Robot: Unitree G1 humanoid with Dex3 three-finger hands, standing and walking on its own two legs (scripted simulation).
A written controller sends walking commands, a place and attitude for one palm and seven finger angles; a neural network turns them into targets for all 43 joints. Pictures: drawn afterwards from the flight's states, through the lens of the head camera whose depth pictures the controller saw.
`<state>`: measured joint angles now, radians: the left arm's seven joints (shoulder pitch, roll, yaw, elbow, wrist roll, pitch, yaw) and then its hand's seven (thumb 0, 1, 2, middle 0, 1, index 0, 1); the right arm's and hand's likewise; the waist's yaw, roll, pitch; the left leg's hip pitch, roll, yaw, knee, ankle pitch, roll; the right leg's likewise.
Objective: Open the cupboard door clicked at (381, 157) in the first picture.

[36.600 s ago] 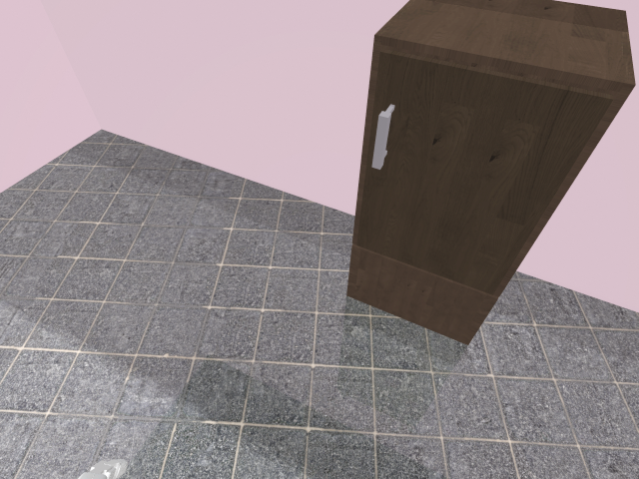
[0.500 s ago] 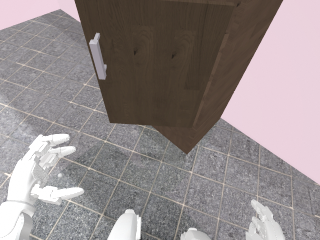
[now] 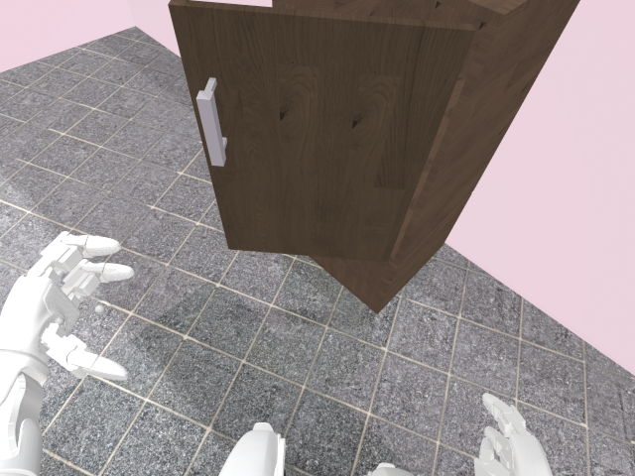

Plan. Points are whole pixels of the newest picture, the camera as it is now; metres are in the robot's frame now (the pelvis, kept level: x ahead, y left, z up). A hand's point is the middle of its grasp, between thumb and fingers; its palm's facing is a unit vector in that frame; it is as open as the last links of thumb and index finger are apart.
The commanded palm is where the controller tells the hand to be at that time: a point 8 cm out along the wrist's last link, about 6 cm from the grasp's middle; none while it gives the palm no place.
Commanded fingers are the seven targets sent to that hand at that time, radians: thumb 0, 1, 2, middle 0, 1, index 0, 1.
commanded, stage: raise the hand with hooked fingers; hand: left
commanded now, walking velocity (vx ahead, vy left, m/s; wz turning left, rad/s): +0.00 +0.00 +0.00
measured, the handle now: (215, 123) +0.62 +0.22 +0.05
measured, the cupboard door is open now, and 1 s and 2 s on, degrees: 40 40 40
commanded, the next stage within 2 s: move the hooked fingers beside the handle in 0.54 s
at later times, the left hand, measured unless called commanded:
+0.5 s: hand (113, 303) +0.29 +0.26 +0.06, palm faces +0.01 -1.00 -0.03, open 14.0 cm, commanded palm +0.26 +0.31 +0.06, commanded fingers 0.00 -0.50 0.30 -0.30 -1.20 -0.30 -1.20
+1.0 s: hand (142, 254) +0.35 +0.25 +0.06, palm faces -0.01 -1.00 -0.02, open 14.0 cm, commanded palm +0.34 +0.30 +0.06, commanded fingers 0.00 -0.50 0.30 -0.30 -1.20 -0.30 -1.20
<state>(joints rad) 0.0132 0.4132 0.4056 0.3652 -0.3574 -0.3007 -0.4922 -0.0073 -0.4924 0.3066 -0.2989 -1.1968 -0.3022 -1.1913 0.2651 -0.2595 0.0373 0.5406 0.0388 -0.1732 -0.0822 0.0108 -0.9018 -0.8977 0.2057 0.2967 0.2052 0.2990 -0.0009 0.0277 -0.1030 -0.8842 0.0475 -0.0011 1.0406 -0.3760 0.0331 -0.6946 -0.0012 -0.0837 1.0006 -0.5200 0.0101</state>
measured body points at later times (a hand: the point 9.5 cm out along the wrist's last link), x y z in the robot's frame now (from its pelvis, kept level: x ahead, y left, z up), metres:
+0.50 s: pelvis +0.00 -0.01 +0.00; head +0.06 +0.00 +0.44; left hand +0.28 +0.31 +0.06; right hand +0.15 -0.26 -0.08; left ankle +0.08 +0.10 -0.67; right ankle -0.01 -0.13 -0.67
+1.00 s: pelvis +0.00 -0.02 -0.01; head +0.07 +0.00 +0.44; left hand +0.35 +0.30 +0.06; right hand +0.13 -0.27 -0.10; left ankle +0.08 +0.10 -0.67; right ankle -0.01 -0.13 -0.67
